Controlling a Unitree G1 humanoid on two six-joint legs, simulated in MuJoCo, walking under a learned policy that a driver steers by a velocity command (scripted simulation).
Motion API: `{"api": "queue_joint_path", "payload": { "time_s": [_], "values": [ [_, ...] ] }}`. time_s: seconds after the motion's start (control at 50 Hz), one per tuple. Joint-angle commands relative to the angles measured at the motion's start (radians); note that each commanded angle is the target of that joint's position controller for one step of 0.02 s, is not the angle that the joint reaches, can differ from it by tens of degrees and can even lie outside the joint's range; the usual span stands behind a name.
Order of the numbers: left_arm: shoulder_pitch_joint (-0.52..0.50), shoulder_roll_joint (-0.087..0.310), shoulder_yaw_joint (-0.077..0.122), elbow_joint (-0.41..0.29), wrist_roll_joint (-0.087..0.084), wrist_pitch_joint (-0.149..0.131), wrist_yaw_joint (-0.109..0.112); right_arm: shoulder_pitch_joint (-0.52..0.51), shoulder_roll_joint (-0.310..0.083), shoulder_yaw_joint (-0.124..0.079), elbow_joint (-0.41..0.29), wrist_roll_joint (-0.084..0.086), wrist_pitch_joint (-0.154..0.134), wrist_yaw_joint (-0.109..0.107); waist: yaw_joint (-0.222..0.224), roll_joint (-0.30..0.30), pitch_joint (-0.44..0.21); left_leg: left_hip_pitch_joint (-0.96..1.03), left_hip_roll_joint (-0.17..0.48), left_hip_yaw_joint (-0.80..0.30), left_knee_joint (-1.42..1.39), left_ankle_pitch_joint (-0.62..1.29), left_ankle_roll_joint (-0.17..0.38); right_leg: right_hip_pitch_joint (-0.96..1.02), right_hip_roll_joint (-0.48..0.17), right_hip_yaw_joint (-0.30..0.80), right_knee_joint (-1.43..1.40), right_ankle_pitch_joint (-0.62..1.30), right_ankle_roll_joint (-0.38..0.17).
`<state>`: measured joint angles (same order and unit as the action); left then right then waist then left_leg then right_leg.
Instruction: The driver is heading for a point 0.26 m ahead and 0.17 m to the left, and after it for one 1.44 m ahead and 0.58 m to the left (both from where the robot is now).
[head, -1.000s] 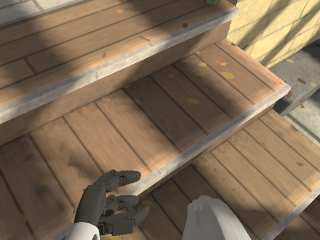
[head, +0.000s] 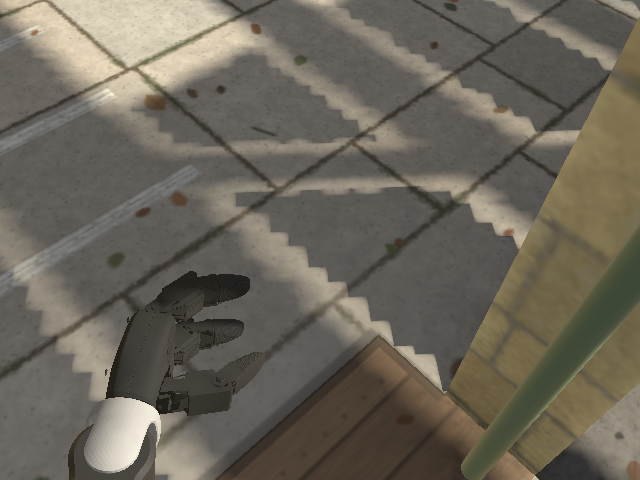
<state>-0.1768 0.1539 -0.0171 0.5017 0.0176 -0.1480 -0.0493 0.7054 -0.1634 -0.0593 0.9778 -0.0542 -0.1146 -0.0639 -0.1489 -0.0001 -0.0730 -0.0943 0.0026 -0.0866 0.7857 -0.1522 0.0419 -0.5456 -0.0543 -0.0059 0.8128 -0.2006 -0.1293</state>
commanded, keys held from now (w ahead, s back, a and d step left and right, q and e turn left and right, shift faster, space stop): w+q+shift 0.90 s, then w+shift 0.10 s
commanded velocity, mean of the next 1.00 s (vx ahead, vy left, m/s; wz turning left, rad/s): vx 1.00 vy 0.00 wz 0.82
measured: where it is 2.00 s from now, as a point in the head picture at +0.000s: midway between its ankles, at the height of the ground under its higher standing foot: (4, 54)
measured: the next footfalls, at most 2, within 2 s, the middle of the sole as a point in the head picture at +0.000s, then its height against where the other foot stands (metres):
right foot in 0.02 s outside the picture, level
left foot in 0.24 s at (230, 457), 0.18 m higher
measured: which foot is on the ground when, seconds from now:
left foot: up 0.00-0.22, down 0.24-0.56, up 0.58-0.98, down 1.00-1.00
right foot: up 0.00-0.00, down 0.02-0.24, up 0.26-0.58, down 0.60-0.98, up 1.00-1.00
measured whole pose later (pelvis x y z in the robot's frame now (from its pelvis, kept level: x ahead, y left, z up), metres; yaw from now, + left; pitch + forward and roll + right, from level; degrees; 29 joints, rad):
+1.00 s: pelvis +1.09 +0.26 +0.14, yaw +50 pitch +1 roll -2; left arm 0.62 0.19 0.02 0.92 0.01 -0.09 0.05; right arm 0.03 -0.24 0.00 0.60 -0.03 -0.03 0.07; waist 0.05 0.06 0.03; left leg -0.55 -0.09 0.15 0.69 -0.04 0.24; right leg 0.09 0.05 -0.26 0.82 -0.24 0.06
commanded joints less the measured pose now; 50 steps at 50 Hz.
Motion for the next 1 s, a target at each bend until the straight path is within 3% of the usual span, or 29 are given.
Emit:
{"api": "queue_joint_path", "payload": {
  "time_s": [0.02,0.04,0.06,0.1,0.12,0.14,0.16,0.18,0.22,0.24,0.26,0.28,0.3,0.36,0.42,0.44,0.46,0.52,0.56,0.58,0.62,0.64,0.66,0.7,0.76,0.88,0.94,0.98,1.0],
  "values": [
    [0.613,0.225,0.116,0.196,0.058,0.035,0.012,-0.534,-0.184,-0.059,-0.291,0.132,-0.07,-0.003,0.378,-0.197,-0.05,-1.029,-0.113,-0.01,1.02,-0.429,0.108,1.23,-0.224,0.096,-0.386,1.277,0.029],
    [0.896,0.305,0.141,0.254,0.096,0.063,0.039,-0.583,-0.069,-0.037,-0.373,0.185,-0.105,-0.011,0.487,-0.343,-0.339,-1.337,-0.167,-0.062,1.47,-0.673,0.111,1.678,-0.507,0.19,0.04,2.257,-0.058],
    [0.976,0.28,0.135,0.298,0.092,0.084,0.059,-0.723,-0.101,-0.038,-0.428,0.171,-0.103,0.0,0.552,-0.244,-0.423,-1.539,-0.149,-0.085,1.645,-0.583,0.124,1.727,-0.504,0.213,-0.084,1.795,-0.087],
    [0.77,0.154,0.107,0.368,0.119,0.052,0.055,-0.841,0.058,0.026,-0.528,0.091,-0.054,-0.033,0.359,-0.365,-0.113,-1.724,-0.067,-0.09,1.966,-0.52,0.105,1.31,-0.425,0.231,-0.293,1.129,-0.046],
    [0.786,0.107,0.093,0.435,0.134,0.027,0.059,-0.945,0.112,0.068,-0.609,0.068,-0.02,-0.023,0.316,-0.301,0.057,-1.859,-0.075,-0.145,1.901,-0.845,0.138,1.235,-0.398,0.192,-0.417,1.135,-0.031],
    [0.632,0.041,0.058,0.435,0.119,0.0,0.055,-0.911,0.112,0.089,-0.644,0.045,0.025,-0.005,0.143,-0.174,0.223,-1.735,-0.018,-0.168,1.542,-0.946,0.16,0.925,-0.391,0.049,-0.569,1.003,0.036],
    [0.341,0.065,0.052,0.389,0.066,0.0,0.037,-0.779,0.099,0.078,-0.651,0.05,0.052,0.006,-0.054,-0.156,0.356,-1.493,-0.008,-0.042,1.216,-0.889,0.149,0.537,-0.371,-0.182,-0.774,0.985,0.1],
    [0.17,0.159,0.076,0.358,0.011,-0.015,0.06,-0.584,0.069,0.061,-0.631,0.005,0.075,0.034,-0.24,-0.165,0.32,-1.087,-0.047,0.117,0.938,-0.757,0.137,0.281,-0.247,-0.342,-0.83,1.219,0.149],
    [0.151,0.406,0.162,0.225,-0.129,-0.034,0.105,0.091,-0.142,-0.016,-0.341,-0.007,0.094,0.097,-0.441,-0.068,-0.185,0.297,-0.29,0.262,0.677,0.028,0.072,-0.123,-0.207,-0.22,-0.477,1.846,0.004],
    [0.091,0.523,0.195,0.163,-0.131,-0.051,0.109,0.248,-0.262,-0.075,-0.285,-0.008,0.127,0.082,-0.542,-0.081,-0.328,0.436,-0.329,0.145,0.594,-0.102,0.075,-0.094,-0.197,-0.126,0.021,2.028,0.004],
    [0.035,0.337,0.161,0.152,-0.092,-0.035,0.055,-0.043,-0.436,-0.118,-0.341,0.006,0.131,0.096,-0.421,0.331,-0.268,0.17,-0.163,-0.343,0.158,-0.184,0.321,-0.084,0.116,-0.145,1.022,0.563,0.08],
    [0.183,0.217,0.123,0.062,-0.009,-0.033,-0.02,-0.269,-0.372,-0.073,-0.365,0.046,0.143,0.074,-0.129,0.725,-0.482,0.231,-0.034,-0.772,-0.201,-0.001,0.397,-0.174,0.273,0.05,1.309,-0.158,0.07],
    [0.285,0.126,0.086,0.009,0.025,-0.027,-0.052,-0.337,-0.305,-0.062,-0.358,0.072,0.14,0.039,0.009,0.527,-0.421,0.251,-0.058,-0.764,-0.216,-0.1,0.395,-0.254,0.217,0.105,1.304,-0.132,0.067],
    [0.248,-0.012,-0.01,-0.088,0.064,0.024,0.012,-0.347,-0.257,-0.042,-0.257,0.042,0.103,-0.001,0.113,0.091,0.085,-0.178,-0.058,-0.739,-0.248,0.047,0.365,-0.533,0.118,0.121,1.324,-0.355,0.083],
    [0.169,0.105,-0.01,-0.124,0.09,0.049,0.062,-0.345,-0.229,-0.007,-0.226,0.043,0.025,0.06,0.182,-0.046,0.22,-0.429,-0.089,-0.479,-0.285,0.197,0.254,-0.475,0.1,0.076,0.899,-0.541,0.069],
    [0.123,0.139,-0.008,-0.143,0.081,0.058,0.063,-0.414,-0.266,-0.012,-0.234,0.058,0.027,0.068,0.214,-0.08,0.222,-0.525,-0.144,-0.371,-0.433,0.214,0.229,-0.306,0.099,0.02,0.631,-0.522,0.085],
    [0.081,0.195,0.001,-0.186,0.032,0.054,0.065,-0.495,-0.291,-0.022,-0.25,0.044,0.027,0.048,0.22,-0.057,0.279,-0.681,-0.131,-0.379,-0.526,0.281,0.229,-0.102,0.074,-0.003,0.306,-0.343,0.14],
    [0.427,0.176,0.03,-0.028,-0.014,0.086,0.061,-0.53,-0.319,-0.047,-0.243,0.083,0.014,0.048,0.318,-0.011,-0.165,-0.528,-0.176,-0.261,-0.386,0.435,0.155,0.669,0.108,0.051,-0.038,0.424,0.162],
    [0.76,0.267,0.087,0.086,-0.06,0.094,0.082,-0.661,-0.374,-0.083,-0.296,0.061,-0.018,0.062,0.539,-0.027,-0.232,-0.422,-0.208,-0.19,0.069,0.614,0.062,0.904,0.092,0.002,-0.256,0.494,0.199],
    [0.85,0.279,0.102,0.156,-0.054,0.087,0.093,-0.674,-0.28,-0.073,-0.314,0.033,-0.007,0.074,0.531,-0.188,-0.162,-0.465,-0.253,-0.132,0.396,0.064,0.016,0.937,0.006,0.027,-0.352,0.57,0.19],
    [0.733,0.206,0.093,0.171,0.046,0.07,0.079,-0.61,-0.1,-0.008,-0.406,0.014,0.02,0.075,0.358,-0.187,-0.01,-0.656,-0.154,-0.112,0.758,-0.33,0.062,0.878,-0.132,0.133,-0.168,0.564,0.194],
    [0.59,0.148,0.071,0.122,0.072,0.053,0.062,-0.352,-0.065,0.009,-0.385,0.059,0.037,0.065,0.158,-0.182,-0.066,-0.728,-0.091,-0.097,0.749,-0.284,0.059,0.888,-0.265,0.347,-0.182,0.776,0.155],
    [0.455,0.129,0.088,0.091,0.057,0.053,0.061,-0.295,-0.122,0.002,-0.354,0.055,0.064,0.057,0.138,-0.217,-0.099,-0.742,-0.071,-0.027,0.783,-0.202,0.044,0.755,-0.306,0.536,-0.379,0.257,0.047],
    [0.42,0.092,0.076,0.122,0.032,0.04,0.071,-0.436,-0.182,-0.009,-0.359,-0.004,0.104,0.081,0.157,-0.019,0.107,-0.72,0.009,-0.009,0.739,-0.128,0.032,0.453,-0.221,0.435,-0.567,-0.239,0.053],
    [0.6,0.124,0.077,0.261,0.003,0.003,0.074,-0.629,-0.148,0.01,-0.466,-0.006,0.108,0.122,0.166,-0.021,0.208,-0.782,0.087,-0.005,0.567,-0.026,0.029,0.382,-0.216,0.171,-0.574,0.242,0.125],
    [0.639,0.188,0.072,0.305,0.005,0.018,0.065,-0.696,-0.145,0.032,-0.449,0.021,0.102,0.156,0.134,-0.025,0.188,-0.564,-0.047,0.257,0.151,0.133,0.112,0.418,-0.064,-0.211,-0.573,0.871,0.228],
    [0.737,0.228,0.069,0.338,-0.011,0.025,0.106,-0.631,-0.141,0.038,-0.44,0.012,0.092,0.149,0.07,-0.092,0.113,-0.227,-0.139,0.324,0.043,0.092,0.161,0.368,-0.136,-0.193,-0.333,1.394,0.238],
    [0.572,0.307,0.087,0.284,-0.01,0.035,0.119,-0.215,-0.259,-0.02,-0.292,0.02,0.088,0.114,-0.151,-0.038,-0.03,0.231,-0.096,0.158,-0.102,0.162,0.247,0.189,-0.118,-0.168,0.217,1.145,0.21],
    [0.402,0.323,0.104,0.232,-0.013,0.043,0.114,-0.107,-0.313,-0.054,-0.238,0.058,0.093,0.092,-0.223,0.164,-0.075,0.438,-0.009,0.004,-0.279,0.253,0.32,-0.02,0.103,-0.212,0.759,0.133,0.193]
  ]
}}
